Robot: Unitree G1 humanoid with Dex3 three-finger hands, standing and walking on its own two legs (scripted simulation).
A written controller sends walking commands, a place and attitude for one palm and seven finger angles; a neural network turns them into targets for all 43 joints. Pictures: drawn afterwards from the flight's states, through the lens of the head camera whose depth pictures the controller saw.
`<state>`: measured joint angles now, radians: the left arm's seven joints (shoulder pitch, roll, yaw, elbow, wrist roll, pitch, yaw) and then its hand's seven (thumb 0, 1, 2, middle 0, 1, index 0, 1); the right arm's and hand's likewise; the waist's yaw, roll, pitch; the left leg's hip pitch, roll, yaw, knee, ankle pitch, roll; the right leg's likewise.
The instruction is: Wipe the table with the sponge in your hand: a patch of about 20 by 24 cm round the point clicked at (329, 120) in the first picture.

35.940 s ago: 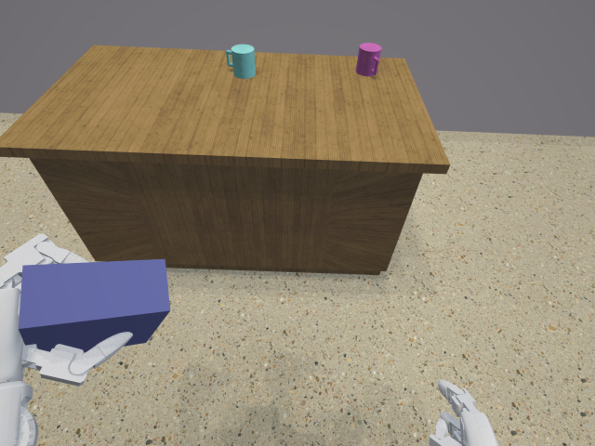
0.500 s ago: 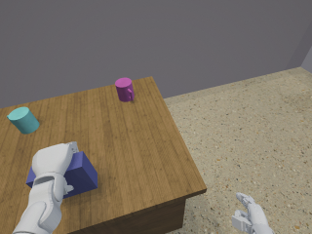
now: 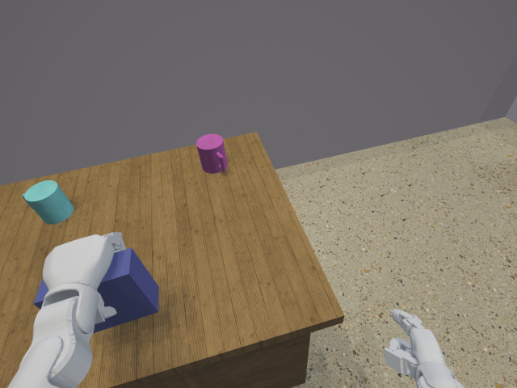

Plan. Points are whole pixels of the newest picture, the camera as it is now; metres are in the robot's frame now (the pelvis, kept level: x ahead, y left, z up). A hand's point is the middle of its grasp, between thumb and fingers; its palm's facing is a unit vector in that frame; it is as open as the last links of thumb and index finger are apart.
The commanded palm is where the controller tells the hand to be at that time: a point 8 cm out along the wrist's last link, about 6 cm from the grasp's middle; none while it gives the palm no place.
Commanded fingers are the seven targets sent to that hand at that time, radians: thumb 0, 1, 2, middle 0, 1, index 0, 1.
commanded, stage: lift the sponge slowly off the table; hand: left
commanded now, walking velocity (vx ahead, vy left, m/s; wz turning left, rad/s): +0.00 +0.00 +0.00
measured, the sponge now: (108, 299) +0.23 +0.29 +0.02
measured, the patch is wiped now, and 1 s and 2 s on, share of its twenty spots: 1.00 1.00 1.00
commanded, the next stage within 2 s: bring the sponge back beside the body in 0.38 s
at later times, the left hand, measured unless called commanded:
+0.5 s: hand (104, 275) +0.24 +0.28 +0.07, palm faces -0.05 -0.10 -0.99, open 9.4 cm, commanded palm +0.21 +0.28 +0.15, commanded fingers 0.00 0.10 1.30 -1.20 -1.60 -1.20 -1.60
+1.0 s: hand (90, 286) +0.21 +0.28 +0.09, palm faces +0.01 -0.08 -1.00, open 9.4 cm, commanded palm +0.19 +0.28 +0.16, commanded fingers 0.00 0.10 1.30 -1.20 -1.60 -1.20 -1.60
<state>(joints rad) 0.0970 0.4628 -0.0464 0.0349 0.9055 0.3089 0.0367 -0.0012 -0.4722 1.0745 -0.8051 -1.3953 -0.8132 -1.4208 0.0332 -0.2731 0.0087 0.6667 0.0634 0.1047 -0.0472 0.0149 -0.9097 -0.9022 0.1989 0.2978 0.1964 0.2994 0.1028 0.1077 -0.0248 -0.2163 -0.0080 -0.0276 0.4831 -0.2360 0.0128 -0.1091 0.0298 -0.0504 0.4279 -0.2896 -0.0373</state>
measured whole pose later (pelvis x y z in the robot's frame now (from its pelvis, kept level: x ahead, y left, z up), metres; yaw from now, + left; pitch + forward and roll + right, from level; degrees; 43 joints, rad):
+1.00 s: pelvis -0.01 +0.00 +0.00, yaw +0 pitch -4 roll -1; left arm 0.19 0.51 -0.04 -0.17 0.90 0.28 -0.01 0.00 -0.47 1.07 -0.81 -1.39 -0.81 -1.42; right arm 0.02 -0.27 0.02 0.65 0.05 0.09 -0.06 0.02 -0.91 -0.90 0.20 0.30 0.20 0.30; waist 0.13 0.11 0.00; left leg -0.17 0.00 -0.03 0.46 -0.22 0.01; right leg -0.06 0.04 -0.05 0.40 -0.27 -0.04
